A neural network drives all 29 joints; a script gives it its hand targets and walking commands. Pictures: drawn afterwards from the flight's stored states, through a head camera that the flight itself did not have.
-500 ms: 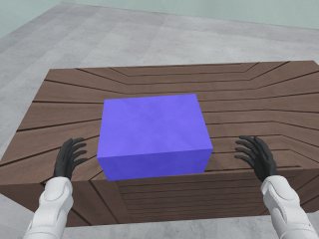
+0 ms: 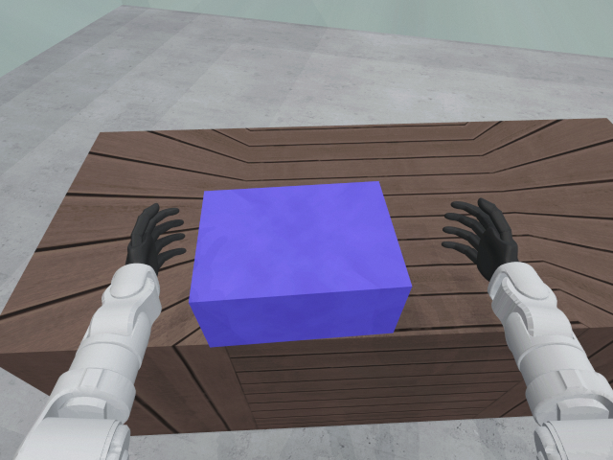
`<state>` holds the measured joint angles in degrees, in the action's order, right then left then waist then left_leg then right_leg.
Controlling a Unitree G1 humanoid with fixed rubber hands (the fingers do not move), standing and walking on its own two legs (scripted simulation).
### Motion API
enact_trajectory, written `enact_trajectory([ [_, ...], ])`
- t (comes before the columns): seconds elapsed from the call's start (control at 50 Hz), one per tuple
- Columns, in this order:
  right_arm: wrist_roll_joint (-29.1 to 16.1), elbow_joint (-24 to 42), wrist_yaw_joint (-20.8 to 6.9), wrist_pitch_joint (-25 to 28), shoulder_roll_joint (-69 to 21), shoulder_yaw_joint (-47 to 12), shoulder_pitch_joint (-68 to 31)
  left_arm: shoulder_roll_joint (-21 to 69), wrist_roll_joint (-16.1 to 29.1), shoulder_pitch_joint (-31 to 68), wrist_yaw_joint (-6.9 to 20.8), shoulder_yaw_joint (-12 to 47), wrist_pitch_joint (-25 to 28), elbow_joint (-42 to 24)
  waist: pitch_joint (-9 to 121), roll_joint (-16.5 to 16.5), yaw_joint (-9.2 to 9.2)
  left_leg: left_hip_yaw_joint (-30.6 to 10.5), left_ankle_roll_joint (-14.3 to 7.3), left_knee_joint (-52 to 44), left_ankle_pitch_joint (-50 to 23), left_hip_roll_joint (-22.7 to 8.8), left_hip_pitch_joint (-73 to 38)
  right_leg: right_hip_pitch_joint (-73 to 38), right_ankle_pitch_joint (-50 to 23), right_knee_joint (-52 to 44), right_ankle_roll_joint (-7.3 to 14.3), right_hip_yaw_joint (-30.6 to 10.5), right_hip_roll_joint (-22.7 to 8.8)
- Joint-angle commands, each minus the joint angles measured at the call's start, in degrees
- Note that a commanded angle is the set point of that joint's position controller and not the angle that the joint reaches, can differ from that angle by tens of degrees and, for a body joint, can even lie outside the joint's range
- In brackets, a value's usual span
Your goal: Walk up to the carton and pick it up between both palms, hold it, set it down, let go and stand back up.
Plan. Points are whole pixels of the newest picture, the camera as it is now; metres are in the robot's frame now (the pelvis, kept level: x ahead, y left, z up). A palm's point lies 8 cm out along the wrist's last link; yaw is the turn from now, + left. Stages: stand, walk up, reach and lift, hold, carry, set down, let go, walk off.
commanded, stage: reach and lift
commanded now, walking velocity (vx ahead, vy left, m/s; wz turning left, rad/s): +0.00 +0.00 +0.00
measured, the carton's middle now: (297, 261) +0.46 +0.04 -0.07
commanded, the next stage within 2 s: none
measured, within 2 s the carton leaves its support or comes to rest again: neither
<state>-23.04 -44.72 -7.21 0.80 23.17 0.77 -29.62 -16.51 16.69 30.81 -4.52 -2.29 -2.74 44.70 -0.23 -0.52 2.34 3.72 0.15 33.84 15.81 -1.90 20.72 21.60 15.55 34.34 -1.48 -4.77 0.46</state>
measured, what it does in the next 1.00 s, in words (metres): stands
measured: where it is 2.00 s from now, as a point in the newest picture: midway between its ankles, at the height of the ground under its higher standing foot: outside the picture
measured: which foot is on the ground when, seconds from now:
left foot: down 0.00-1.00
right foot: down 0.00-1.00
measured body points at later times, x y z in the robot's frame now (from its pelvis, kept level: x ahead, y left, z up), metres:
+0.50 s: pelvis +0.01 +0.00 +0.00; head +0.07 -0.01 +0.44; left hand +0.41 +0.26 +0.05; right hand +0.45 -0.22 +0.06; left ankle +0.02 +0.12 -0.73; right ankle +0.02 -0.13 -0.73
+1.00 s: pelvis +0.00 -0.01 -0.03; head +0.14 -0.02 +0.40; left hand +0.40 +0.26 -0.04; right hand +0.45 -0.22 -0.05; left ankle +0.02 +0.12 -0.73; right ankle +0.02 -0.13 -0.73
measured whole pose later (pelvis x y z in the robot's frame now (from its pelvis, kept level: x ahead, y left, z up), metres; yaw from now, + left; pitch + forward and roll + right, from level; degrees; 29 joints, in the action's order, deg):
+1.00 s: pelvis +0.00 -0.01 -0.03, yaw +1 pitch +28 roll +1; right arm -29.0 -70.4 -5.9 23.1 23.9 -12.7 -43.5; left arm -18.1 24.0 44.6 -0.5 4.1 25.8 78.8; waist 11.4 -0.5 3.7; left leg 3.6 0.3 41.6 16.1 -1.9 52.9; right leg 54.3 16.5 43.2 -1.5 -4.8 0.6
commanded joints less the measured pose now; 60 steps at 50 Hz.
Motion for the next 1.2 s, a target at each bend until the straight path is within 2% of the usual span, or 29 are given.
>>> enact_trajectory([
  [0.0, -2.41, 3.29, 0.83, 0.97, 19.93, -0.63, -33.71, -19.25, 3.55, 34.59, -0.35, -1.88, 0.57, -4.09, 32.52, 2.15, 3.54, -1.08, 2.5, -6.21, -14.56, 1.28, 2.35, -3.51, -13.08, -6.78, 2.77, 4.86, 3.0],
  [0.22, -3.72, -5.27, 1.23, 1.67, 20.39, -3.53, -43.99, -20.29, 5.29, 44.42, -0.14, 1.34, 2.33, 6.96, 39.11, 2.24, 3.84, -0.45, 3.2, -2.79, -18.6, 1.03, 3.96, 0.11, -17.35, -4.44, 2.49, 6.3, 3.1],
  [0.32, -4.01, -9.89, 1.59, 3.66, 19.67, -5.25, -43.31, -19.17, 4.52, 42.65, 0.92, 1.77, 4.6, 11.55, 41.41, 2.38, 4.07, -0.2, 3.86, -0.67, -24.35, 0.98, 2.64, 0.81, -21.88, -3.34, 2.21, 7.03, 3.35],
  [0.42, -4.47, -14.25, 2.01, 7.96, 17.71, -7.62, -41.97, -17.24, 3.85, 40.85, 1.93, 2.71, 10.08, 15.83, 41.74, 2.09, 4.23, -0.29, 4.42, 1.55, -27.03, 0.87, 2.98, 3.67, -21.96, -1.81, 1.83, 7.48, 3.41],
  [0.52, -6.49, -15.24, 1.95, 13.26, 16.27, -9.9, -42.87, -15.75, 5.94, 40.44, 1.96, 5.09, 16.89, 19.1, 46.61, 1.76, 4.48, -0.46, 4.81, 4.37, -28.19, 0.67, 3.52, 9.04, -20.59, 0.55, 1.71, 7.71, 3.62],
  [0.66, -7.81, -21.06, 1.83, 18.08, 14.06, -13.29, -40.82, -15.06, 8.19, 38.35, 3.01, 7.58, 24.48, 27.7, 48.91, 2.52, 3.97, -0.04, 4.11, 7.03, -23.36, 0.87, 7.98, 14.72, -16.75, 3.27, 1.29, 8.01, 3.23],
  [0.8, -7.84, -19.4, 1.82, 23.3, 12.54, -14.41, -40.4, -15.91, 10.35, 39.12, 3.67, 8.88, 31.15, 28.69, 58.32, 2.59, 3.06, 0.34, 3.55, 11.25, -23.57, 1.47, 13.11, 16.12, -18.82, 7.74, 0.26, 8.39, 2.72],
  [1.0, -6.8, -14.66, 2.68, 25.97, 12.0, -14.43, -40.61, -15.95, 9.82, 37.88, 4.22, 6.97, 32.43, 24.33, 68.58, 4.18, 2.66, 0.64, 3.43, 14.66, -28.44, 2.17, 16.52, 13.78, -26.35, 10.95, -1.03, 8.24, 2.8],
  [1.18, -6.38, -17.08, 2.43, 24.78, 10.5, -15.4, -42.43, -12.9, 9.83, 38.89, 4.29, 7.83, 30.9, 27.39, 61.64, 4.96, 3.02, -0.03, 3.37, 14.04, -24.87, 1.86, 16.62, 19.5, -19.22, 9.91, -0.71, 7.98, 2.84],
])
